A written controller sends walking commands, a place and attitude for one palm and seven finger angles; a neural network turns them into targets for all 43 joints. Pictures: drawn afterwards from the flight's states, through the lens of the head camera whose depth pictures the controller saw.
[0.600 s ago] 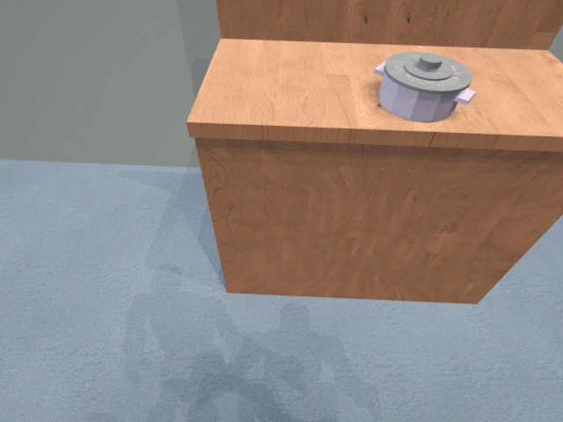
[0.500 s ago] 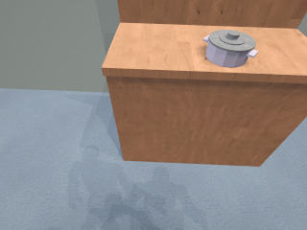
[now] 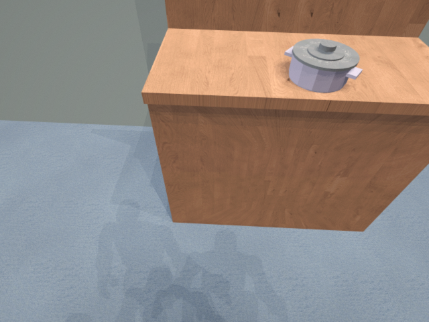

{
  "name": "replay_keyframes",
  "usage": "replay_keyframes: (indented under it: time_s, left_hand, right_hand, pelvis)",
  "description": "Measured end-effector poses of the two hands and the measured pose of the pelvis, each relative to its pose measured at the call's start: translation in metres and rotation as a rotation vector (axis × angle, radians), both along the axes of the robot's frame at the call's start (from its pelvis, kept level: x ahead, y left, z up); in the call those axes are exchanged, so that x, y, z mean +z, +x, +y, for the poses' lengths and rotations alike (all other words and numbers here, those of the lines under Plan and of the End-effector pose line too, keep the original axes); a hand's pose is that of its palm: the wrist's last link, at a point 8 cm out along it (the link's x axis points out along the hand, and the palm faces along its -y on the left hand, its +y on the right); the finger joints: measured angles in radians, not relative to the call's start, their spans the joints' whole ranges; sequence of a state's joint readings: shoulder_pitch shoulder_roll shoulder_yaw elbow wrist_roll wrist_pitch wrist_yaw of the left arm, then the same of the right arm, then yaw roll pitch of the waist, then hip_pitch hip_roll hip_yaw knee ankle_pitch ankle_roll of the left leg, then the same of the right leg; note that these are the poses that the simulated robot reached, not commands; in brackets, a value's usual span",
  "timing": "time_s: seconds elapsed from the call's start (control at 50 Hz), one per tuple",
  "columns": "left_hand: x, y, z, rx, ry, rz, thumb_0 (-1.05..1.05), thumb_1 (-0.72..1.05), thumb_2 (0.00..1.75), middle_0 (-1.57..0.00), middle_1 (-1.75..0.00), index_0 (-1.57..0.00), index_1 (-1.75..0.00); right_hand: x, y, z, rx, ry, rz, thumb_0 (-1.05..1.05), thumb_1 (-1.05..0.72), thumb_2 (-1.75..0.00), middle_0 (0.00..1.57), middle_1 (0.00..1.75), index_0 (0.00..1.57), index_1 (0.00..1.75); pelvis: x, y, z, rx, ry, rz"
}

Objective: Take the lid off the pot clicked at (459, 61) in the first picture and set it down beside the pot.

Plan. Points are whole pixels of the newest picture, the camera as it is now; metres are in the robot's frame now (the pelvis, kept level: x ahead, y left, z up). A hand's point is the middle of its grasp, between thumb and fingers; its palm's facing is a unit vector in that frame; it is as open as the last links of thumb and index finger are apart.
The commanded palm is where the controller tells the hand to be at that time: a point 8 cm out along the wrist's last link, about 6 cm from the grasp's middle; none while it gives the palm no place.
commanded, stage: look at it before walking up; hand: left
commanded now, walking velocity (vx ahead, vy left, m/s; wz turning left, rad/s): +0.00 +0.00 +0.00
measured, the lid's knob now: (327, 45) +0.81 -0.28 +0.15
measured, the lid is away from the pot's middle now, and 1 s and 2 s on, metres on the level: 0.00 0.00 0.00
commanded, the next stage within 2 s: walk to a spot facing it in 0.04 s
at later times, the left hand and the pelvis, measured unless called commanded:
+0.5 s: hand out of the picture +0.04 +0.19 -0.18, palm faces -0.10 -0.96 -0.27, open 7.4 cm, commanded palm none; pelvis -0.01 -0.02 -0.02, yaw -10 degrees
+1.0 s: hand out of the picture +0.10 +0.16 -0.16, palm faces -0.30 -0.92 -0.26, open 7.4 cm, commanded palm none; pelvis -0.01 -0.02 +0.00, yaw -24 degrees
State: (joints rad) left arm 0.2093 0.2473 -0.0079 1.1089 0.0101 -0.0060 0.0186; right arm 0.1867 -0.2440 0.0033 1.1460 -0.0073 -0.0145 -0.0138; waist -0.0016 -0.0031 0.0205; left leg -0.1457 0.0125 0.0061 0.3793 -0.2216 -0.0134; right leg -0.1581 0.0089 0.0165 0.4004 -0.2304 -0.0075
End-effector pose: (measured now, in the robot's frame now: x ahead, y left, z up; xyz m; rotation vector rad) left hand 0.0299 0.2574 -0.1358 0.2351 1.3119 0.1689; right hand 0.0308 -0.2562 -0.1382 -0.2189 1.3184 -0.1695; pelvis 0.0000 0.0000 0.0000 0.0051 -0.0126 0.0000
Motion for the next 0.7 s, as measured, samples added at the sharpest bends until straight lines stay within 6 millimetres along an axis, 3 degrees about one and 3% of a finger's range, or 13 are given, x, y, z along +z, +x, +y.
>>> replay_keyframes:
  time_s: [0.26,0.4,0.56,0.7]
  left_hand:
    - [-0.004,-0.003,-0.008,0.006,-0.013,0.014,0.01,0.9,0.9,-0.2,-0.3,-0.2,-0.3]
    - [-0.012,0.0,-0.014,-0.037,-0.021,0.043,0.01,0.9,0.9,-0.2,-0.3,-0.2,-0.3]
    - [-0.009,0.015,-0.036,-0.105,0.026,0.018,0.01,0.91,0.9,-0.2,-0.3,-0.2,-0.3]
    - [0.008,0.018,-0.058,-0.135,0.023,0.025,0.01,0.9,0.9,-0.2,-0.3,-0.2,-0.3]
  right_hand:
    - [-0.003,-0.004,0.006,-0.028,0.009,-0.006,0.01,-0.9,-0.9,0.2,0.3,0.2,0.3]
    - [-0.013,-0.017,0.007,-0.112,0.025,-0.038,0.0,-0.9,-0.9,0.2,0.3,0.2,0.3]
    - [-0.038,-0.038,-0.021,-0.207,0.054,-0.043,0.01,-0.9,-0.9,0.2,0.3,0.2,0.3]
    - [-0.017,-0.033,-0.045,-0.245,0.038,-0.07,0.01,-0.9,-0.9,0.2,0.3,0.2,0.3]
  pelvis:
    - [-0.002,0.0,-0.001,-0.027,0.0,0.001]
    - [-0.011,-0.008,-0.005,-0.097,0.017,0.003]
    - [-0.026,-0.013,-0.03,-0.185,0.026,-0.006]
    - [-0.007,-0.016,-0.042,-0.248,0.041,0.021]
